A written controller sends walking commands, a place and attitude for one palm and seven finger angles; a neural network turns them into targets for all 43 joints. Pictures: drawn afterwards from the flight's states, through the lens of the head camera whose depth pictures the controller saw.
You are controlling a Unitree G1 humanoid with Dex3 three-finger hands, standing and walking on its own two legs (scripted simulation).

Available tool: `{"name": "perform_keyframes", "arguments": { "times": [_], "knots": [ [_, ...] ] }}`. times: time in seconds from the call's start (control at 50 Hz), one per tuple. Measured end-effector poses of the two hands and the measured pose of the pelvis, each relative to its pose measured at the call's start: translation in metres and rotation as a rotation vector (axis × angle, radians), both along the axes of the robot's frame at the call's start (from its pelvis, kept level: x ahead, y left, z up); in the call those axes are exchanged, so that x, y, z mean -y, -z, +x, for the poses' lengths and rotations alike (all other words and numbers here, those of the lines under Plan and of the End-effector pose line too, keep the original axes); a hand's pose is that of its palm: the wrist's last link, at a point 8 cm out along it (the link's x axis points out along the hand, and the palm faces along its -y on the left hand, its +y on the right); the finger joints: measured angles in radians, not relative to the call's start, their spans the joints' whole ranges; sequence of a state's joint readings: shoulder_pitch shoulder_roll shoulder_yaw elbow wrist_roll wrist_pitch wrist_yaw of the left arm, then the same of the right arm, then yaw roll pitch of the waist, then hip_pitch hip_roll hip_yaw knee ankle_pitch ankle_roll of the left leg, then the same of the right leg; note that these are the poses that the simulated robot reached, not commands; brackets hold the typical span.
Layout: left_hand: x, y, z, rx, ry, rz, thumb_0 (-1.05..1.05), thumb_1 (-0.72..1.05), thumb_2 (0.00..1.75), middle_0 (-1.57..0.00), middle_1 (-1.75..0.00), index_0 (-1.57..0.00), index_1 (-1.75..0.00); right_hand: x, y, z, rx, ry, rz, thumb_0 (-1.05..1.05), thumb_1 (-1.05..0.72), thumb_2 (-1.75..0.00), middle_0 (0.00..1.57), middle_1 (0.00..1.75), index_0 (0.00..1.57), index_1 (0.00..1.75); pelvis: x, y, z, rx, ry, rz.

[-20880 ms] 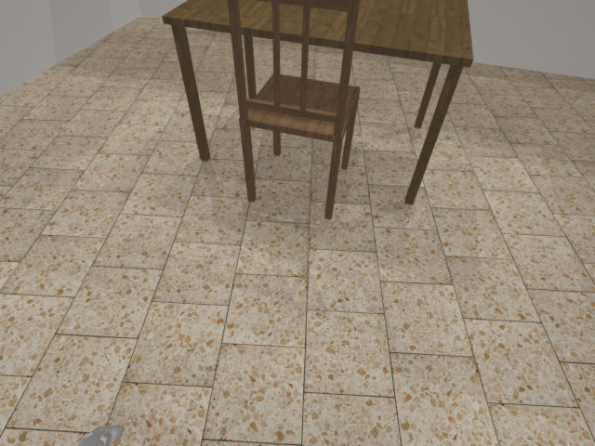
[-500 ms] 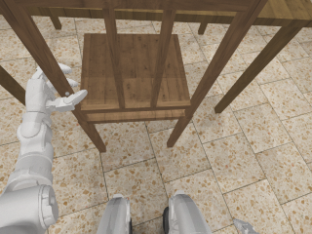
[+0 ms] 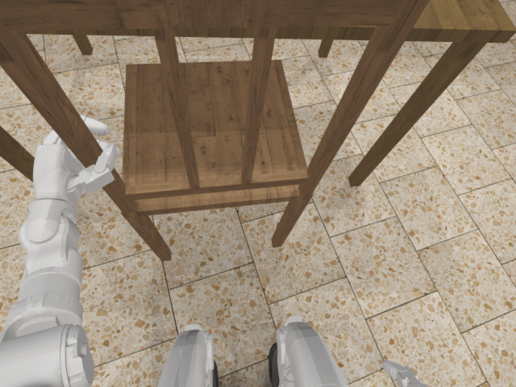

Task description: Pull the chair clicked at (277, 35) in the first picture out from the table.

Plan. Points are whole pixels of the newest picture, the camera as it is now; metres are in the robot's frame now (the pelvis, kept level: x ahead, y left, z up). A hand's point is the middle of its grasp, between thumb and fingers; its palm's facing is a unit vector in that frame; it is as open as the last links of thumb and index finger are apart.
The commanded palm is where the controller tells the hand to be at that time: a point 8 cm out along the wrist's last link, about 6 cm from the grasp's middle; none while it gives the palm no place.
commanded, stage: hook a spindle and tug to test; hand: left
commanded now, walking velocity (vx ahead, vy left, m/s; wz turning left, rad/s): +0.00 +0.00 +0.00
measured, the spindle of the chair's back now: (184, 130) +0.47 +0.10 +0.06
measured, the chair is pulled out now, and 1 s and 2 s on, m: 0.02 0.08 0.17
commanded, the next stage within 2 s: step backward, pulling the chair out in 0.28 s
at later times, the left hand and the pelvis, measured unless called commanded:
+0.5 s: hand (97, 182) +0.41 +0.22 +0.02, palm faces +0.16 -0.98 -0.14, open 5.9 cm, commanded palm +0.38 +0.27 +0.02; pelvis +0.00 +0.00 +0.03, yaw +2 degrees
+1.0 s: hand (120, 216) +0.35 +0.18 +0.03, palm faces +0.15 -0.97 -0.17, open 5.8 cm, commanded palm +0.34 +0.23 +0.03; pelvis -0.02 +0.00 +0.10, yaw +1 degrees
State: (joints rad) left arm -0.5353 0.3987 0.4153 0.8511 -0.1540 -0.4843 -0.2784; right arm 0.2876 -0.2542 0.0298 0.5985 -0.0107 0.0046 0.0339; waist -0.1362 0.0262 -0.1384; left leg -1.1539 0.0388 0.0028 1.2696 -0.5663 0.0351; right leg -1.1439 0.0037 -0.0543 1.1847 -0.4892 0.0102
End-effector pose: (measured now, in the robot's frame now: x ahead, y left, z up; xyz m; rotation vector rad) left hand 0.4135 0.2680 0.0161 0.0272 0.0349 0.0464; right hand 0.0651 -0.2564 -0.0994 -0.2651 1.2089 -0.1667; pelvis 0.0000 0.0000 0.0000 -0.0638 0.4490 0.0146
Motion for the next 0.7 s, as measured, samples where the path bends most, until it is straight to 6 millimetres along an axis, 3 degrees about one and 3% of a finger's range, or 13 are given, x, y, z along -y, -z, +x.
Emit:
{"name": "perform_keyframes", "arguments": {
  "times": [0.42,0.58,0.7],
  "knots": [
    [-0.001,-0.002,-0.027,-0.015,-0.023,0.032,0.01,0.62,0.77,-0.47,-1.45,-0.44,-1.45,-0.004,-0.001,0.032,0.081,-0.047,0.003,0.0,-0.9,-0.9,0.2,0.3,0.21,0.3,-0.001,-0.003,-0.002,0.041,-0.02,0.003],
    [0.006,-0.022,-0.041,-0.354,-0.197,0.071,0.04,0.61,0.73,-0.37,-1.23,-0.46,-1.45,-0.021,-0.055,0.028,0.062,0.064,0.01,0.0,-0.9,-0.9,0.2,0.3,0.21,0.3,-0.006,-0.064,0.012,0.161,-0.02,0.026],
    [0.013,-0.027,-0.044,-0.438,-0.199,0.077,0.08,0.59,0.73,-0.37,-1.18,-0.48,-1.45,-0.009,-0.08,0.017,0.02,0.063,-0.05,0.0,-0.9,-0.9,0.2,0.3,0.21,0.3,-0.007,-0.084,0.015,0.21,-0.026,0.026]
  ]
}}
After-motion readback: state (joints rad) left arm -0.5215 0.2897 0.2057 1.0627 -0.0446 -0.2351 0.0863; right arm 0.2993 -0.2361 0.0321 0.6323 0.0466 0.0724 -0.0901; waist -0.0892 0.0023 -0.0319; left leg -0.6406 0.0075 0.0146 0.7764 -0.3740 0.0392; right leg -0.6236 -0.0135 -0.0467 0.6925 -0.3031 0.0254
